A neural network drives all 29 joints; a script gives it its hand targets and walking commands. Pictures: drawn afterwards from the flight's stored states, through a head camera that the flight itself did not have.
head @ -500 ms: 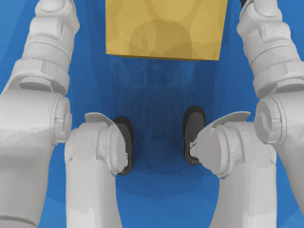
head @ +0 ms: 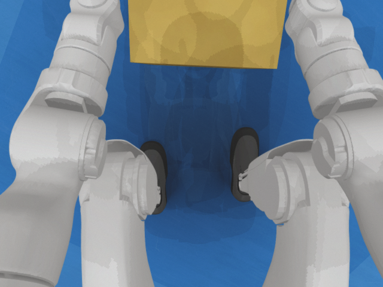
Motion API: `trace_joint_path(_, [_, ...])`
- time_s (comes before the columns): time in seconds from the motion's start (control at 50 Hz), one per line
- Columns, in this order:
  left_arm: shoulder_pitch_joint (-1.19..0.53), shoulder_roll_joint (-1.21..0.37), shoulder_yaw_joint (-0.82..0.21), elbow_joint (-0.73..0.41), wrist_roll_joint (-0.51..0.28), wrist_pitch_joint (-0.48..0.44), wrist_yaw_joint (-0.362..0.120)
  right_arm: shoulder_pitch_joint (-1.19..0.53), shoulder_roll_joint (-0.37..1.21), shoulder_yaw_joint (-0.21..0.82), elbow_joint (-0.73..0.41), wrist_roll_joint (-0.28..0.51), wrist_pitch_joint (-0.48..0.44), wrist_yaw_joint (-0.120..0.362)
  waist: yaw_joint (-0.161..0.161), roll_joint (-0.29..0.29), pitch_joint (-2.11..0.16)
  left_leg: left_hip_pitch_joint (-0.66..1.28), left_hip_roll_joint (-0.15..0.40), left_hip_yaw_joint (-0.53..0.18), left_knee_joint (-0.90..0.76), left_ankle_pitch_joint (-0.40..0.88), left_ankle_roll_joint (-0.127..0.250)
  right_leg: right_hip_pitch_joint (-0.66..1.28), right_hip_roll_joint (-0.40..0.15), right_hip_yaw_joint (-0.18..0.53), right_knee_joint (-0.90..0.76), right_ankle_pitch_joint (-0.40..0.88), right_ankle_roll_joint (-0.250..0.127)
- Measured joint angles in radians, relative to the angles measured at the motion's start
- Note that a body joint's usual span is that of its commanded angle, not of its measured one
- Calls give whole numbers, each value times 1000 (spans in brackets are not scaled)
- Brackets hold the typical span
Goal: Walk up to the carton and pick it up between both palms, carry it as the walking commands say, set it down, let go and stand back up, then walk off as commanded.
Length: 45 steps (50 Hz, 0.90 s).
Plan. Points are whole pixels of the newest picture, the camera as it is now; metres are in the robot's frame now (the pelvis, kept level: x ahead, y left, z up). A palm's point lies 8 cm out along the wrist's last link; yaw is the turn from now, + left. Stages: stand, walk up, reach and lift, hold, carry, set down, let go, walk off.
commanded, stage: reach and lift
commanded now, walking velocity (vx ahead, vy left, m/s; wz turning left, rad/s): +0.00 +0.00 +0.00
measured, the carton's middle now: (202, 2) +0.53 -0.01 -0.25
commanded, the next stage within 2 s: none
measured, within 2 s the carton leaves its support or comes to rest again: leaves its support in 0.56 s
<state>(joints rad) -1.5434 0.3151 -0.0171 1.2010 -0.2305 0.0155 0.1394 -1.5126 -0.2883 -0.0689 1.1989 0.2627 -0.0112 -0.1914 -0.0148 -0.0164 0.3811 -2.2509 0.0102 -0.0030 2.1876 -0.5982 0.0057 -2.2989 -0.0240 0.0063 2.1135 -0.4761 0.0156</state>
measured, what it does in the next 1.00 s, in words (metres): stands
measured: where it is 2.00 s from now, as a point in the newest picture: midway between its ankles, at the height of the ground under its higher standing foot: (199, 182)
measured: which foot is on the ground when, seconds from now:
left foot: down 0.00-1.00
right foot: down 0.00-1.00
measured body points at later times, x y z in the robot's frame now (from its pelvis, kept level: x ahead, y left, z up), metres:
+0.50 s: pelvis +0.00 -0.01 -0.02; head +0.37 +0.02 +0.23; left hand +0.57 +0.15 -0.19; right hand +0.57 -0.15 -0.19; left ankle +0.10 +0.12 -0.34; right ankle +0.14 -0.13 -0.34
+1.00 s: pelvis +0.01 -0.01 +0.01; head +0.35 +0.02 +0.30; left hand +0.57 +0.15 -0.13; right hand +0.56 -0.15 -0.12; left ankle +0.10 +0.12 -0.34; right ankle +0.14 -0.13 -0.34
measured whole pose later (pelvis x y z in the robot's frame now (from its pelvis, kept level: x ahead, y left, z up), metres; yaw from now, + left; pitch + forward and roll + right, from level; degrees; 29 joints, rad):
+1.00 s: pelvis +0.01 -0.01 +0.01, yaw +3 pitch +42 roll -1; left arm -1.36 0.19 0.27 0.91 0.08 0.27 0.08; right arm -1.28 -0.10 -0.46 0.81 -0.08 0.24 -0.11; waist -0.05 -0.01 0.13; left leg -2.30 -0.05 -0.03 2.16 -0.60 -0.02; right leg -2.32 0.03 0.04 2.11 -0.53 0.06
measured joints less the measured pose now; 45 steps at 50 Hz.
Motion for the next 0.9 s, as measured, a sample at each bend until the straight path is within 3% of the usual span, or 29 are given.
trace_joint_path(0.14, [-7,1,2,13,7,-6,-2,-5,4,1,4,0,-4,-6,1,2,7,10,-1,2,-9,1,-1,7,2,3,-6,0,0])
trace_joint_path(0.26, [-29,-7,52,37,58,22,-21,-9,17,-68,1,-46,26,7,-2,2,1,-2,-8,-2,8,2,-4,-3,13,9,14,1,8])
trace_joint_path(0.4, [-4,-25,159,-43,166,109,-73,-1,16,-155,-48,-142,110,62,-5,-9,-5,-21,-20,-9,52,-3,-13,-20,24,11,63,-13,6])
trace_joint_path(0.54, [48,-36,196,-133,203,156,-107,10,25,-206,-89,-171,157,83,-1,-23,-23,-37,-22,-14,83,-16,-15,-35,24,7,92,-27,4])
trace_joint_path(0.78, [154,-69,210,-243,219,210,-65,103,98,-286,-224,-239,209,85,-29,-10,-146,-64,-53,-19,59,-22,-20,-44,51,32,77,-62,46])
trace_joint_path(0.9, [185,-101,240,-278,265,236,-46,180,155,-347,-321,-293,231,85,-39,-6,-215,-59,-63,-24,12,-12,-27,-35,55,37,37,-61,44])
